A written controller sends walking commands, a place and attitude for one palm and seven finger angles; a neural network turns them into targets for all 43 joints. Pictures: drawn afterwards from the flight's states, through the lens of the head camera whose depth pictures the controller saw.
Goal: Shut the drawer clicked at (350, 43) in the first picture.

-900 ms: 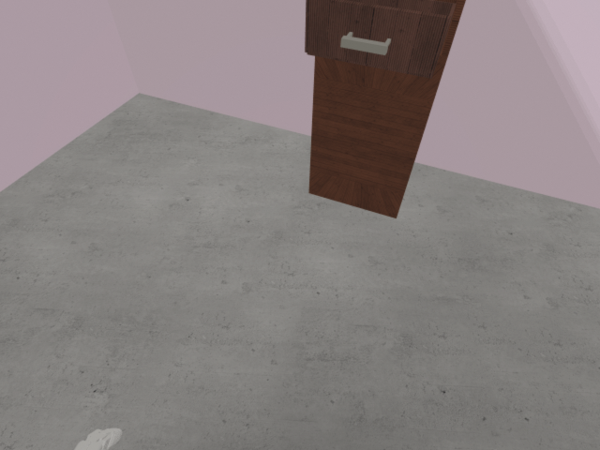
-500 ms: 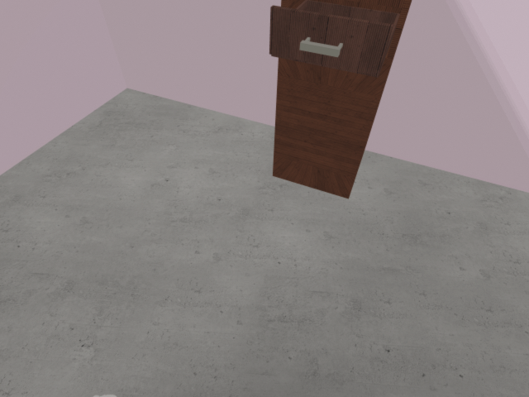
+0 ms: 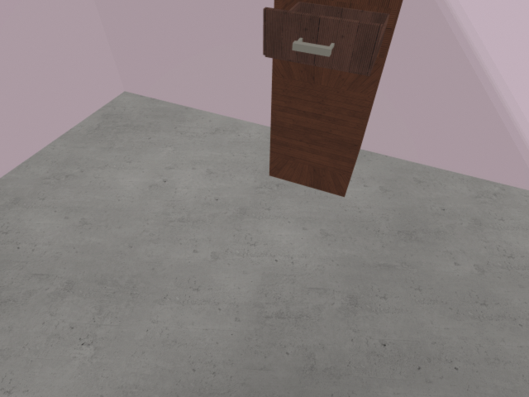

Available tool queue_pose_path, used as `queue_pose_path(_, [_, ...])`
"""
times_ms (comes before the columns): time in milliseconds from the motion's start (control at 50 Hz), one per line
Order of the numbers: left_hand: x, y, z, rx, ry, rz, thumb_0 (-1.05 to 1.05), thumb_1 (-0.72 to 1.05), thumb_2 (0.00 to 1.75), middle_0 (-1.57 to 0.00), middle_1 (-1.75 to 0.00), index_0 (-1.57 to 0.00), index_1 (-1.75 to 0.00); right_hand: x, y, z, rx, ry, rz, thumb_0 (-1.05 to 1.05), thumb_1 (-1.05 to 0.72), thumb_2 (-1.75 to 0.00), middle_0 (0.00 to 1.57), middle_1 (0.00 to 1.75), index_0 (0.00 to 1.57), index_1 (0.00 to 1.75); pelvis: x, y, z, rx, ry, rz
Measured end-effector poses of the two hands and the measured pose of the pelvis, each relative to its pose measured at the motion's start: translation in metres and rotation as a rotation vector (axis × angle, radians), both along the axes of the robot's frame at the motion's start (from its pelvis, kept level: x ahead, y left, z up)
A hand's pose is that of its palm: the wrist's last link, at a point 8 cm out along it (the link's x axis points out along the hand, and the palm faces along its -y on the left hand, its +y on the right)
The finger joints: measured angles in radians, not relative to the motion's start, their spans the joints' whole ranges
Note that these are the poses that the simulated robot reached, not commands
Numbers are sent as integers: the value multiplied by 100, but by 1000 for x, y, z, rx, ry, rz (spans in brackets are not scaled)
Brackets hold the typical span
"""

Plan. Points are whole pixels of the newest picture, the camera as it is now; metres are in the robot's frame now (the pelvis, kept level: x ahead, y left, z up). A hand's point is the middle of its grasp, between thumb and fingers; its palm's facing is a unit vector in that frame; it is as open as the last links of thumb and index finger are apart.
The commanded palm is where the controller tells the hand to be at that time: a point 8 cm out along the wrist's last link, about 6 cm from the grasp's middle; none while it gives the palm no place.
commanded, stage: stand and wait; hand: left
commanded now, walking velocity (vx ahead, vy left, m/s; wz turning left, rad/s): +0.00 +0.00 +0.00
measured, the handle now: (313, 45) +1.13 -0.09 +0.06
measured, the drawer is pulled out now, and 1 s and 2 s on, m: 0.17 0.17 0.17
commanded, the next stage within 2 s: look at it before walking up in 0.16 s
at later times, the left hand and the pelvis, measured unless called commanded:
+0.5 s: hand out of the picture +0.07 +0.25 -0.16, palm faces -0.03 -0.95 -0.32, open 7.4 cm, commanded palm none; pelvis +0.00 +0.00 +0.00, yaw +0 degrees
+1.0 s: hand out of the picture +0.07 +0.24 -0.17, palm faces -0.02 -0.96 -0.29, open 7.4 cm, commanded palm none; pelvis +0.03 +0.00 +0.00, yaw -1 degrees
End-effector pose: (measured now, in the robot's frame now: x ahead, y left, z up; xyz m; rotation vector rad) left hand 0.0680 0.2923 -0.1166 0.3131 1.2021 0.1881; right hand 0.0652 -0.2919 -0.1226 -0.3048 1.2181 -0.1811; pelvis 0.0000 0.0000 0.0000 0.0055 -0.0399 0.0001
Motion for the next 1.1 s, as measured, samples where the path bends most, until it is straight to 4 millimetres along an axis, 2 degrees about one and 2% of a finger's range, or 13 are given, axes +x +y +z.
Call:
queue_pose_path(320, [0, -2, -5, -19, 14, -5, 1, 90, 90, -20, -30, -20, -30, -5, 3, 2, -6, 18, -9, 1, -90, -90, 20, 30, 21, 30, 1, 2, 0, -3, 8, -3])
queue_pose_path(880, [9, 5, -2, -3, 18, 4, 1, 90, 90, -20, -30, -20, -30, 26, 7, 4, -3, -17, 15, 1, -90, -90, 20, 30, 21, 30, 12, 5, 2, -2, 13, -2])
queue_pose_path(980, [2, -7, -12, -33, 51, 17, 1, 90, 90, -20, -30, -20, -30, 20, 18, -4, 23, 10, 1, 1, -90, -90, 20, 30, 20, 30, 22, 5, -2, -3, 20, -16])
queue_pose_path(1100, [-18, -32, -35, -122, 142, 55, 1, 90, 90, -20, -30, -20, -30, 0, 42, -23, 74, 94, -45, 1, -90, -90, 20, 30, 20, 30, 49, 8, -12, -22, 32, -24])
